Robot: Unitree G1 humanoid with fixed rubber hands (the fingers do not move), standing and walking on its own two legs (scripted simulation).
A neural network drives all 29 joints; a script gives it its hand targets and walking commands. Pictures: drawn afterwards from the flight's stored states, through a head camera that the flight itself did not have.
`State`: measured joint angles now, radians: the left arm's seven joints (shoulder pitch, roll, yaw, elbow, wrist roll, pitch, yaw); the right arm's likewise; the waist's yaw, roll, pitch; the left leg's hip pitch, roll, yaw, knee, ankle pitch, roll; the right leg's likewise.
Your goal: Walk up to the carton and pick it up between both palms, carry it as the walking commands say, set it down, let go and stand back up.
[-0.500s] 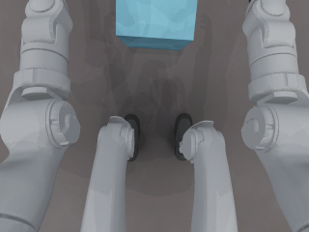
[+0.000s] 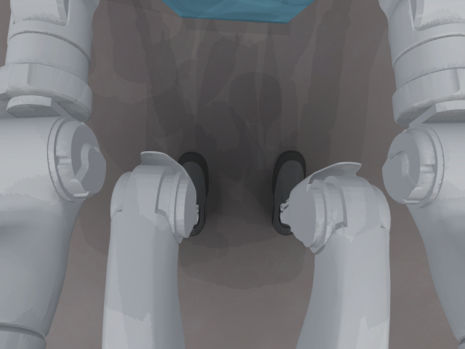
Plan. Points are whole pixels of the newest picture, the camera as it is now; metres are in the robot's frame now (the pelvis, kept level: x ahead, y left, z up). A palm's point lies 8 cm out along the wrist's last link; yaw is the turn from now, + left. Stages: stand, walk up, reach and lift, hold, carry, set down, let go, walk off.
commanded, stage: reach and lift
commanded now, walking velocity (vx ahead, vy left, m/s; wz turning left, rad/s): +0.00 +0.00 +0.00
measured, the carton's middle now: out of the picture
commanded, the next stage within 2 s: none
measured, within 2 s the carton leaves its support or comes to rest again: leaves its support in 1.72 s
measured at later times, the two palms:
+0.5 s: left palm out of the picture +0.57 +0.20 -0.20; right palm out of the picture +0.58 -0.15 -0.20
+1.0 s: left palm out of the picture +0.57 +0.17 -0.22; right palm out of the picture +0.58 -0.13 -0.21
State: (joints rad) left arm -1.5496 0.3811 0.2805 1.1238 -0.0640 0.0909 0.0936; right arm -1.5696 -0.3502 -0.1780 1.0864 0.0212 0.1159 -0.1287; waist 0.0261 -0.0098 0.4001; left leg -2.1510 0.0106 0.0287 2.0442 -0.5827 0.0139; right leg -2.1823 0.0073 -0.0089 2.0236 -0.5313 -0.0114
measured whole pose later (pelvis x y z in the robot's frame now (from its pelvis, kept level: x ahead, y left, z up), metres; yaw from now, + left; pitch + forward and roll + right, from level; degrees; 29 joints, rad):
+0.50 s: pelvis -0.01 +0.00 -0.04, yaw +0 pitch +34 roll +0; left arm -1.64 0.41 0.16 1.19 -0.16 0.10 0.11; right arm -1.67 -0.39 -0.11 1.20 0.12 0.11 -0.12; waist 0.02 0.00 0.50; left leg -2.18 0.00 0.02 2.20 -0.60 0.02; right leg -2.21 0.00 -0.02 2.17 -0.55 -0.01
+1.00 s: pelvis -0.01 +0.00 -0.04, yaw +0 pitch +34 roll +0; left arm -1.66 0.34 0.14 1.19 -0.16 0.08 0.11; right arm -1.68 -0.35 -0.07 1.20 0.13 0.10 -0.09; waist 0.02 -0.01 0.52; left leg -2.18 -0.01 0.02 2.19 -0.60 0.02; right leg -2.20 0.00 -0.02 2.17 -0.56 -0.01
